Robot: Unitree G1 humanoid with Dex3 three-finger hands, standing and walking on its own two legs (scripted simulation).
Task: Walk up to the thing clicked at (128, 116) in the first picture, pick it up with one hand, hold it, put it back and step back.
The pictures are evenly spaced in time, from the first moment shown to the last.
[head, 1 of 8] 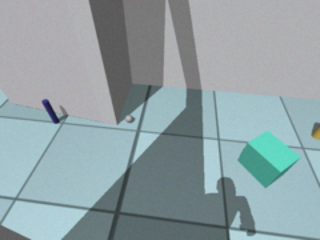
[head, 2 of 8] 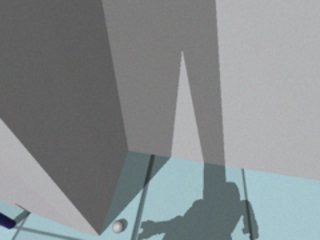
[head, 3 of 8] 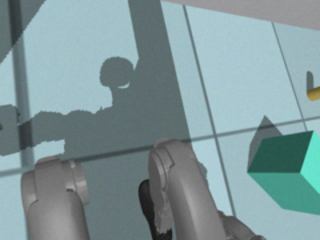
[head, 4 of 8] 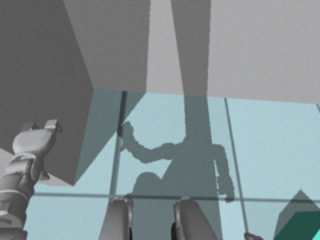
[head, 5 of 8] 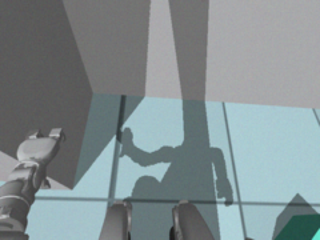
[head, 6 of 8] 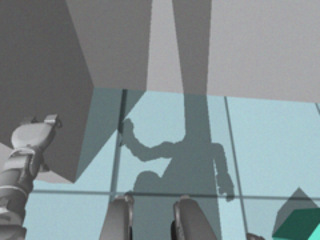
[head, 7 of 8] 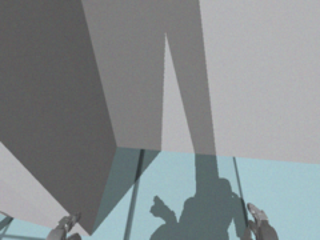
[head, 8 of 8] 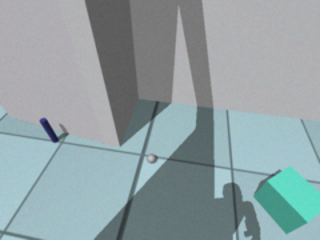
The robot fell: no
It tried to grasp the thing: yes
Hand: left
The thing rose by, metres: 0.00
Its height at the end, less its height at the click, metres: +0.00
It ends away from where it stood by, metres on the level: 0.22
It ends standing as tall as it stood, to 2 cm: yes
